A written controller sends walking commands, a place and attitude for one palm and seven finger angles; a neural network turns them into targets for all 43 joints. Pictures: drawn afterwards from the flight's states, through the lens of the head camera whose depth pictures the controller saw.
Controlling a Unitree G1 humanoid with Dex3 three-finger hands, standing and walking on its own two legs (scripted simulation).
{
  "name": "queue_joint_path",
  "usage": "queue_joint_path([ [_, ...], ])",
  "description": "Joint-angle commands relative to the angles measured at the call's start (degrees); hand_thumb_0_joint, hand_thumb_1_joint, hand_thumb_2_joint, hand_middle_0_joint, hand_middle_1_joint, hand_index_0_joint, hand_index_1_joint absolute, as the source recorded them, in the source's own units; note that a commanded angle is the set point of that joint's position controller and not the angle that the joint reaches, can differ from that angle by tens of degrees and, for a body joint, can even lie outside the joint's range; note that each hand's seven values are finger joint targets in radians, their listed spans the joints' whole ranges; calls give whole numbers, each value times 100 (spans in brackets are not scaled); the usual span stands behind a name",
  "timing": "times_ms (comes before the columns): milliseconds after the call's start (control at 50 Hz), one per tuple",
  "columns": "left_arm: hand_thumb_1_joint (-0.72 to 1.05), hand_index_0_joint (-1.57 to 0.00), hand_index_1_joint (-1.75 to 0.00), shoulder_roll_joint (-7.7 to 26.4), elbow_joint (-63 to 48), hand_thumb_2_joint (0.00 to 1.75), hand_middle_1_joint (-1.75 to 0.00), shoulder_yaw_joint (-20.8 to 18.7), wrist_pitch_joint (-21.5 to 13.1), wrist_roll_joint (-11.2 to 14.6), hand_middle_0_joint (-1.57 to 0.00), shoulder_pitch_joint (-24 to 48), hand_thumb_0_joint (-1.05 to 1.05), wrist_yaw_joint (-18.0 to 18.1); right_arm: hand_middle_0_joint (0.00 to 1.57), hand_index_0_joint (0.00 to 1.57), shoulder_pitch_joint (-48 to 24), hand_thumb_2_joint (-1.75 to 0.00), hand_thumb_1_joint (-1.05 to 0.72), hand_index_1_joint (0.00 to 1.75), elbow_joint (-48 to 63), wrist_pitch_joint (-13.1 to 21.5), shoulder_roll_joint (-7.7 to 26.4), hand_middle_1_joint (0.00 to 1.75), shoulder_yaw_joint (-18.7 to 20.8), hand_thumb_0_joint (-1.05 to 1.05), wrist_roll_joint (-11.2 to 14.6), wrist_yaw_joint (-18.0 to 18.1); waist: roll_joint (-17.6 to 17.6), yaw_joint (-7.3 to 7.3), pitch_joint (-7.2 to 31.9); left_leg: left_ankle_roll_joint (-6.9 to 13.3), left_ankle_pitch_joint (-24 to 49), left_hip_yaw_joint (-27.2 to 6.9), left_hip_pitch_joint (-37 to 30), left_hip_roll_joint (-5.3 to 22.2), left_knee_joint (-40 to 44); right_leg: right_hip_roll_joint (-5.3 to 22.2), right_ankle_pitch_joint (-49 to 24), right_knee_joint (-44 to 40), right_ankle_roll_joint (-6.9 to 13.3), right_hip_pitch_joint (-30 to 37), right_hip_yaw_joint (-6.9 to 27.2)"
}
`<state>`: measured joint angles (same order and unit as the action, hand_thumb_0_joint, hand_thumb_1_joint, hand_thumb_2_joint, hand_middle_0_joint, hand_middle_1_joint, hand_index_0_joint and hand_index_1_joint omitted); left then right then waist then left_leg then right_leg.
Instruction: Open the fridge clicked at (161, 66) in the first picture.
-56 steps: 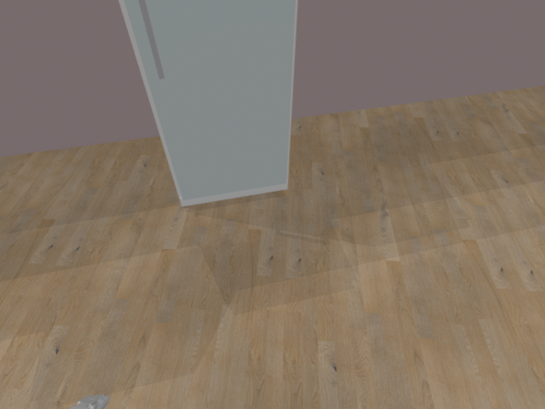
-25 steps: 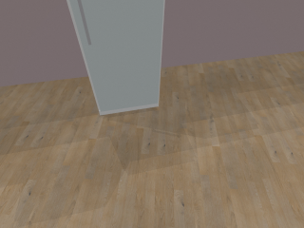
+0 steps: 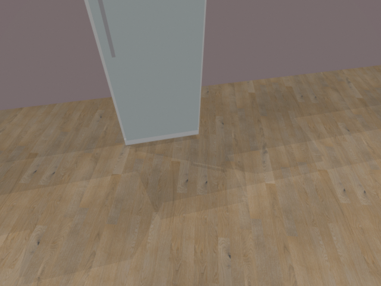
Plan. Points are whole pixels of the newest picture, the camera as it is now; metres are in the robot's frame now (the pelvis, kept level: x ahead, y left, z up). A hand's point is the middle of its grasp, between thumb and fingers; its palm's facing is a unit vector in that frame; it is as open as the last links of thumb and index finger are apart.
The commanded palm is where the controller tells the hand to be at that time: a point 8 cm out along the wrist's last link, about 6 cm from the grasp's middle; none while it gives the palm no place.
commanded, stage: look at it before walking up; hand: left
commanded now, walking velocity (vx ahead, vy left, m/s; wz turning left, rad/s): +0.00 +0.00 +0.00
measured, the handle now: (101, 5) +1.09 +0.44 +0.16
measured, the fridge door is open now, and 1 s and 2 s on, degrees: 0 0 0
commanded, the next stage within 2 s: walk to a spot facing it in 0.32 s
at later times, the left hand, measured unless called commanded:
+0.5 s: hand out of the picture +0.07 +0.25 -0.16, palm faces -0.02 -0.94 -0.33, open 7.4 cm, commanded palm none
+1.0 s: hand (108, 282) +0.17 +0.22 -0.18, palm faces +0.08 -0.98 -0.15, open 7.3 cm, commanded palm none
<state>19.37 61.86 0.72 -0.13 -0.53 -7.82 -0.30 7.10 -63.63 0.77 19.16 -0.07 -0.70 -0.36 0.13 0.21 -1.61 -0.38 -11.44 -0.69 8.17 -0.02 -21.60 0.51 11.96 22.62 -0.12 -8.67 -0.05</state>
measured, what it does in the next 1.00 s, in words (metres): walks ahead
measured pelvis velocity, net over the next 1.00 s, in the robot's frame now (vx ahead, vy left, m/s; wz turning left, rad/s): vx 0.15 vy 0.04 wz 0.09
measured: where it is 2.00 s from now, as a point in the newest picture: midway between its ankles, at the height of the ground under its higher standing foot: (180, 231)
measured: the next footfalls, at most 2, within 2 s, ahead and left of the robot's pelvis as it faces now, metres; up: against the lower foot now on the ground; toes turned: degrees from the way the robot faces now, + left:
right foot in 1.14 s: +0.39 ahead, -0.09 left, +0.00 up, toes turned -2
left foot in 1.54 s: +0.48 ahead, +0.18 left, +0.00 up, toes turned +25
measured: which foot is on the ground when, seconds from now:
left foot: down 0.00-1.00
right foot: down 0.00-0.72, up 0.74-1.00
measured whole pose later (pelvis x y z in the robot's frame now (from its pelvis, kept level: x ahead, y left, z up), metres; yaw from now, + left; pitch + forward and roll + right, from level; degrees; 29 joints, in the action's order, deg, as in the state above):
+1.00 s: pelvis +0.15 +0.04 +0.00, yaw +5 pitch +0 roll -1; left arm 10.6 60.5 -2.4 0.1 -1.2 -13.0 -1.2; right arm 29.2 -68.0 4.4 4.4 0.7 -1.2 1.1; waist 1.0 -1.9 -3.1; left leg 2.3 -18.4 2.6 -1.7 -0.8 -16.4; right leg 6.6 14.1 50.0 -1.1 -32.1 -5.1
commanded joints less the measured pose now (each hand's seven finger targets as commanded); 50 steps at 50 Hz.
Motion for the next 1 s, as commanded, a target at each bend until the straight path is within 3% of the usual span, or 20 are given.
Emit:
queue_joint_path([
  [0, 90, -20, -30, 1181, -357, 90, -30, -268, -119, -15, -20, 265, 0, 90, 20, 20, -282, -90, -90, 30, 367, 119, 1184, 30, 203, 0, 21, 107, 8, 0, 238, 210, 524, -537, 36, 660, 387, 612, -339, -438, 169, -39, 586],
  [400, 90, -20, -30, 1203, -305, 90, -30, -259, -136, -12, -20, 219, 0, 92, 20, 20, -303, -90, -90, 30, 336, 126, 1216, 30, 192, 0, 31, 114, 6, -8, 365, 199, 854, -507, -137, 688, 375, 638, -765, -433, 170, 84, 578],
  [420, 90, -20, -30, 764, -200, 90, -30, -171, -88, 1, -20, -3, 0, 110, 20, 20, -143, -90, -90, 30, 242, 78, 764, 30, 87, 0, 11, 94, 20, 5, 467, 148, 625, -441, -136, 665, 324, 649, -460, -440, 95, 156, 500],
  [440, 90, -20, -30, 480, -109, 90, -30, -105, -19, -15, -20, -223, 0, 119, 20, 20, 80, -90, -90, 30, 172, 9, 457, 30, 11, 0, -17, 75, 56, 5, 408, 105, 43, -388, -35, 588, 259, 603, 305, -398, 50, 97, 487],
  [500, 90, -20, -30, 584, -108, 90, -30, -181, 58, -77, -20, -562, 0, 53, 20, 20, 285, -90, -90, 30, 211, -80, 379, 30, 46, 0, -75, 37, 352, 92, -303, 160, -1736, -343, 935, 309, -49, 679, 2243, -655, 192, -201, 822],
  [540, 90, -20, -30, 695, -144, 90, -30, -280, 39, -82, -20, -895, 0, 41, 20, 20, 367, -90, -90, 30, 334, -65, 244, 30, 60, 0, -84, 34, 852, 186, -456, 140, -1621, 7, 1530, 79, -868, 1102, 2770, -983, 474, -4, 1320],
  [580, 90, -20, -30, 785, -165, 90, -30, -366, -38, -72, -20, -1196, 0, 65, 20, 20, 360, -90, -90, 30, 489, -21, 155, 30, 111, 0, -74, 20, 1003, 222, -493, 138, -1463, 226, 1867, 173, -1764, 1668, 2787, -1283, 832, 150, 1827],
  [620, 90, -20, -30, 671, -218, 90, -30, -399, -136, -92, -20, -1146, 0, 82, 20, 20, 496, -90, -90, 30, 561, 53, 54, 30, 158, 0, -45, -19, 756, 76, -557, 152, -1450, 276, 1723, 379, -1686, 1796, 2046, -1082, 973, 0, 1525],
  [660, 90, -20, -30, 476, -305, 90, -30, -397, -140, -74, -20, -877, 0, 67, 20, 20, 1173, -90, -90, 30, 361, 128, -136, 30, 170, 0, -18, -31, 363, -260, -414, 189, -962, 447, 374, 294, -643, 1346, 1631, -348, 684, -761, 618],
  [680, 90, -20, -30, 214, -364, 90, -30, -356, -114, -43, -20, -835, 0, 39, 20, 20, 1744, -90, -90, 30, 186, 160, 11, 30, 216, 0, -37, 6, -354, -433, -422, 333, -1182, -205, -327, 533, -54, 776, 1532, 584, 392, -1411, 19],
  [700, 90, -20, -30, -199, -519, 90, -30, -290, -111, -24, -20, -717, 0, 1, 20, 20, 2414, -90, -90, 30, -18, 196, 482, 30, 358, 0, -112, 63, -1697, -648, -443, 827, -1771, -1945, -862, 1688, 830, 86, 1615, 2359, 49, -2402, -772],
  [720, 90, -20, -30, -192, -777, 90, -30, -263, -171, -89, -20, -178, 0, 38, 20, 20, 2856, -90, -90, 30, -124, 217, 491, 30, 374, 0, -98, 118, -1670, -770, -727, 1202, -1422, -2920, -930, 2151, 1301, 14, 2148, 3447, 69, -3180, -452],
  [740, 90, -20, -30, -195, -794, 90, -30, -314, -211, -97, -20, -63, 0, 34, 20, 20, 2761, -90, -90, 30, -133, 228, 292, 30, 321, 0, -64, 167, -984, -642, -889, 1392, -898, -2872, -893, 2267, 1207, 333, 1805, 4023, 130, -3505, -113],
  [760, 90, -20, -30, -175, -738, 90, -30, -320, -253, -94, -20, -32, 0, -16, 20, 20, 2567, -90, -90, 30, -48, 283, 69, 30, 290, 0, -31, 179, -490, -538, -895, 1427, -304, -2544, -880, 2192, 1124, 538, 1440, 4180, 107, -3580, -4],
  [800, 90, -20, -30, -394, -588, 90, -30, -322, -251, -104, -20, -262, 0, -73, 20, 20, 2378, -90, -90, 30, -31, 400, -176, 30, 235, 0, -36, 219, -475, -336, -621, 1281, 771, -1731, -861, 1834, 1050, 663, 992, 4126, -15, -3260, -70],
  [840, 90, -20, -30, -562, -531, 90, -30, -320, -187, -82, -20, -425, 0, -92, 20, 20, 2332, -90, -90, 30, -90, 455, -256, 30, 238, 0, -7, 245, -628, -192, -458, 1196, 1187, -1050, -805, 1579, 1048, 695, 627, 3872, -103, -3051, -203],
  [860, 90, -20, -30, -582, -530, 90, -30, -324, -174, -81, -20, -352, 0, -108, 20, 20, 2364, -90, -90, 30, -117, 466, -305, 30, 250, 0, 1, 257, -468, -208, -440, 1169, 1253, -955, -818, 1492, 1069, 689, 508, 3685, -118, -3006, -260],
  [900, 90, -20, -30, -698, -614, 90, -30, -326, -150, -82, -20, -154, 0, -125, 20, 20, 2442, -90, -90, 30, -204, 484, -374, 30, 256, 0, 0, 268, -569, -204, -551, 1097, 1284, -617, -772, 1384, 1162, 689, 210, 3175, -159, -3018, -410],
  [980, 90, -20, -30, -821, -806, 90, -30, -337, -190, -54, -20, 499, 0, -141, 20, 20, 2638, -90, -90, 30, -361, 452, -464, 30, 287, 0, -48, 261, -753, -374, -752, 976, 1688, -277, -657, 1313, 1091, 494, -84, 1899, -69, -2503, -720],
])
